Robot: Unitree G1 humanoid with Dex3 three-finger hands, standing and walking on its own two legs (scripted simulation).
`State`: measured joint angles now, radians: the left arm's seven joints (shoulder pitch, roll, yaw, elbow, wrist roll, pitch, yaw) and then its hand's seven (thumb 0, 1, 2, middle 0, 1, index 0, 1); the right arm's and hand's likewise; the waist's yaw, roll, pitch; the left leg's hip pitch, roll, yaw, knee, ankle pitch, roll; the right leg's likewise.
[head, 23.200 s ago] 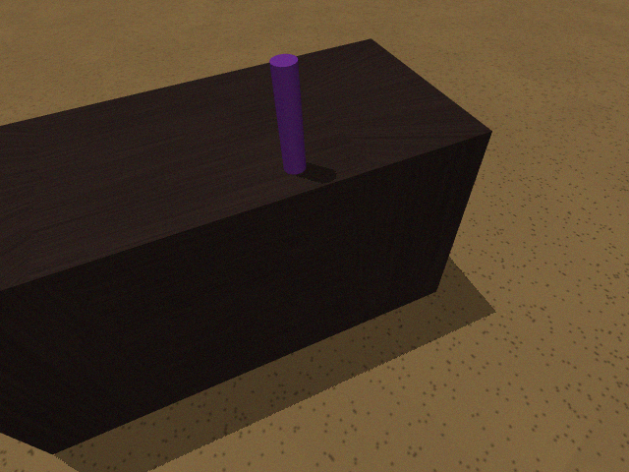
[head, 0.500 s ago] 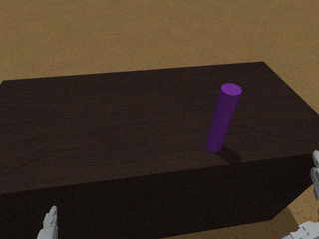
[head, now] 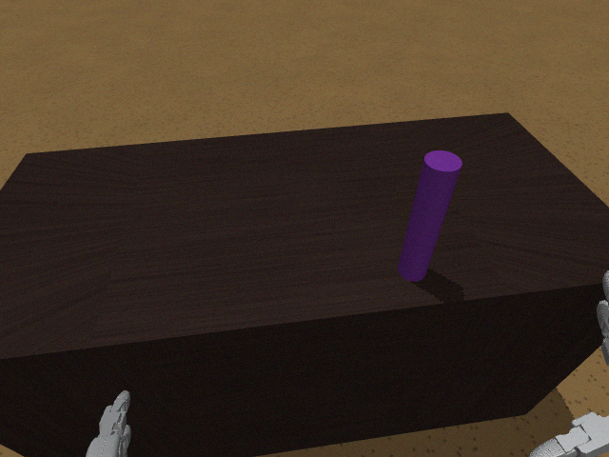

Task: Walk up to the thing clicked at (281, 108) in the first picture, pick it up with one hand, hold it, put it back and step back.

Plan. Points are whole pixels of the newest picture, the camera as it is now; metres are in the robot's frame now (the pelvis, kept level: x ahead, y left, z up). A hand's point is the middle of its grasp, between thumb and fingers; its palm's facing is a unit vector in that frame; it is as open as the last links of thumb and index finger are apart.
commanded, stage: home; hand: right
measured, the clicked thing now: (425, 223) +0.45 -0.20 +0.05
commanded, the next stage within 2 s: none
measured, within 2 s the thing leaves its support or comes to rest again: neither
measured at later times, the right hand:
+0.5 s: hand (444, 440) +0.18 -0.17 -0.11, palm faces +0.02 +0.99 -0.16, open 17.5 cm
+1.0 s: hand (477, 446) +0.17 -0.22 -0.13, palm faces -0.06 +0.95 -0.32, open 17.4 cm
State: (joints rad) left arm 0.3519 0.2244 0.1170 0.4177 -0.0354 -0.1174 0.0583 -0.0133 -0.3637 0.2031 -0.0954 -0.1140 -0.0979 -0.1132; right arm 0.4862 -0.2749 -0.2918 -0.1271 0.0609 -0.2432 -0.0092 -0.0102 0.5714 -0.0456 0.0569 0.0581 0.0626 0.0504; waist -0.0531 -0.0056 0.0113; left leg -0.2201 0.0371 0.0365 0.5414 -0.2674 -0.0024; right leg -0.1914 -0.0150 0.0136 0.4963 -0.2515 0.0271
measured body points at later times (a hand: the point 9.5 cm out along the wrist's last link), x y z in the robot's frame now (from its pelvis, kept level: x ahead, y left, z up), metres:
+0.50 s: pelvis +0.01 -0.01 +0.00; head +0.04 -0.02 +0.45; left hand +0.18 +0.21 -0.08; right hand +0.18 -0.22 -0.09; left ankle +0.02 +0.12 -0.74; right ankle +0.01 -0.14 -0.74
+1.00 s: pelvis +0.03 -0.01 +0.00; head +0.04 -0.01 +0.45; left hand +0.15 +0.26 -0.12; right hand +0.18 -0.27 -0.11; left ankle +0.02 +0.12 -0.73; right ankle +0.01 -0.14 -0.73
